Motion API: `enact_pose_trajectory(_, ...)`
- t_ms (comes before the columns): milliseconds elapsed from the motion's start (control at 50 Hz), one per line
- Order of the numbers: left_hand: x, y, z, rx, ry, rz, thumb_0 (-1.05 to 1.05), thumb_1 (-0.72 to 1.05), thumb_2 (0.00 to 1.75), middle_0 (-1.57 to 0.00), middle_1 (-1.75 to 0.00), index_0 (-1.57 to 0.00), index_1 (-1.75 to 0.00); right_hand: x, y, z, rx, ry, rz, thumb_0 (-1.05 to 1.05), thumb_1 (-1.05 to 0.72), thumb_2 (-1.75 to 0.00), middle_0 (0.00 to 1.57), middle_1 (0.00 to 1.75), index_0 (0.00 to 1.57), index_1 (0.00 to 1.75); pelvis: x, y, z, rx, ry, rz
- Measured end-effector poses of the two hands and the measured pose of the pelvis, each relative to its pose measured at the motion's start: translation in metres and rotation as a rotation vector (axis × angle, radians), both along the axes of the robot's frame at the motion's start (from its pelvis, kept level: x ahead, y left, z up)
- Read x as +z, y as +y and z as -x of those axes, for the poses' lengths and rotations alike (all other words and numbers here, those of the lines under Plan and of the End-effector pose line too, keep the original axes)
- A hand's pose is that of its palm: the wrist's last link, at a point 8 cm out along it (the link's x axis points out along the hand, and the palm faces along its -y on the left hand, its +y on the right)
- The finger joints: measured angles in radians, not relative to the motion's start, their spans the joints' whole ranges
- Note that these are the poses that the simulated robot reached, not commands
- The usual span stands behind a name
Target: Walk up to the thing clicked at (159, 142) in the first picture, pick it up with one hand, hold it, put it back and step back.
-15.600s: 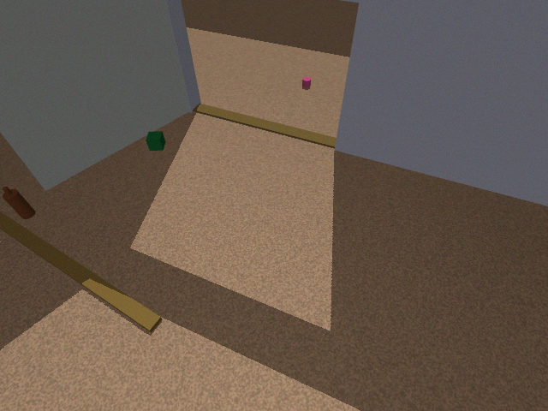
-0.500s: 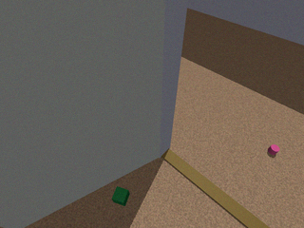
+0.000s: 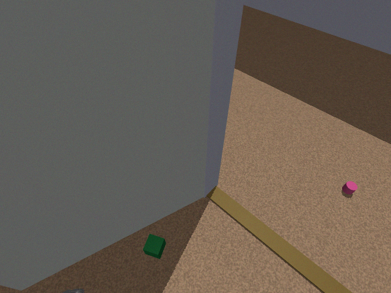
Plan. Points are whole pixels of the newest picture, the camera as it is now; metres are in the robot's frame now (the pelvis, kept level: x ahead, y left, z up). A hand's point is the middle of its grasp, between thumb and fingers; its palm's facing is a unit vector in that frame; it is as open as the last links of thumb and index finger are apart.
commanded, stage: walk up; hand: left
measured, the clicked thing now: (154, 246) +0.40 +0.23 -0.74
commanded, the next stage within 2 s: none
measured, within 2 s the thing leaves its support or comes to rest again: neither
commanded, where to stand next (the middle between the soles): +0.02 +0.00 m, yaw +1 degrees
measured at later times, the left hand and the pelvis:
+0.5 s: hand out of the picture -0.02 +0.22 -0.15, palm faces +0.05 -0.90 -0.42, open 7.3 cm; pelvis -0.07 -0.05 -0.02, yaw +2 degrees
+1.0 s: hand out of the picture -0.06 +0.26 -0.13, palm faces +0.09 -0.93 -0.37, open 7.3 cm; pelvis -0.12 -0.02 +0.00, yaw +6 degrees
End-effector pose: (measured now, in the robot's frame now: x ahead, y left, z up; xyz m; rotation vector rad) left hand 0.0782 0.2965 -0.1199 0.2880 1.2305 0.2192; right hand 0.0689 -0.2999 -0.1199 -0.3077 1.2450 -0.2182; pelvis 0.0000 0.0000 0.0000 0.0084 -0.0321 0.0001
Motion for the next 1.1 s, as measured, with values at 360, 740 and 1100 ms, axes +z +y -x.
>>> enact_pose_trajectory(360, -0.008, -0.013, 0.064, 0.032, 0.007, -0.096, 0.0, 0.91, 0.89, -0.21, -0.3, -0.2, -0.3, -0.031, -0.054, -0.006, 0.032, -0.113, 0.025, 0.01, -0.91, -0.9, 0.21, 0.3, 0.21, 0.3, -0.036, -0.043, 0.051, 0.003, -0.049, -0.029)
enact_pose_trajectory(740, 0.037, -0.009, 0.149, 0.094, -0.091, -0.14, 0.0, 0.9, 0.89, -0.21, -0.31, -0.21, -0.3, 0.001, -0.07, 0.119, 0.104, 0.092, 0.007, 0.01, -0.91, -0.9, 0.2, 0.3, 0.21, 0.3, -0.001, -0.042, 0.089, 0.12, -0.024, -0.026)
enact_pose_trajectory(1100, 0.027, 0.01, 0.171, 0.008, -0.043, -0.072, 0.0, 0.91, 0.89, -0.21, -0.31, -0.21, -0.3, 0.005, -0.027, 0.142, 0.067, -0.07, -0.006, 0.01, -0.91, -0.9, 0.21, 0.3, 0.21, 0.3, -0.003, -0.017, 0.114, 0.069, -0.012, 0.01)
